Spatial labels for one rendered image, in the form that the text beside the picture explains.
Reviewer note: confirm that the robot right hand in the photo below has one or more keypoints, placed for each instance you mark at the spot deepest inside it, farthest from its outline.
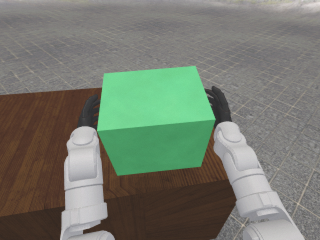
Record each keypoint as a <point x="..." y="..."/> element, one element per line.
<point x="219" y="105"/>

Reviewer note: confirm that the carton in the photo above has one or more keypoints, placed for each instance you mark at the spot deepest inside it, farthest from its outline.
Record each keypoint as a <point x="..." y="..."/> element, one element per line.
<point x="154" y="120"/>

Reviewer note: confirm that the right robot forearm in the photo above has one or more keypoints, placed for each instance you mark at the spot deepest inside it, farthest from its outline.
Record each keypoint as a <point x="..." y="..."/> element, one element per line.
<point x="255" y="198"/>

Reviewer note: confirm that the pedestal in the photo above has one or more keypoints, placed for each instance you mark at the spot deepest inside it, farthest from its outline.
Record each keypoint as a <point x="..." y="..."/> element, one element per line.
<point x="180" y="204"/>

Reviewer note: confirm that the robot left hand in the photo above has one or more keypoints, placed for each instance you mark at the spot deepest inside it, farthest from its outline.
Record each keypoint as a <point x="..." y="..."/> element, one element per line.
<point x="87" y="118"/>

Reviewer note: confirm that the right robot upper arm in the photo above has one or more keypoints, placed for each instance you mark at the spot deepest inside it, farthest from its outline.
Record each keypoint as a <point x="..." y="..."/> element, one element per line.
<point x="279" y="229"/>

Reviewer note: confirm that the left robot forearm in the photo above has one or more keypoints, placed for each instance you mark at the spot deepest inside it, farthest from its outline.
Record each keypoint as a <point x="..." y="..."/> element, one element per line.
<point x="83" y="180"/>

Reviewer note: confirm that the left robot upper arm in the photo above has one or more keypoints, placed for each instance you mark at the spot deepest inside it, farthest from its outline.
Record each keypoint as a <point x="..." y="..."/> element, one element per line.
<point x="97" y="235"/>

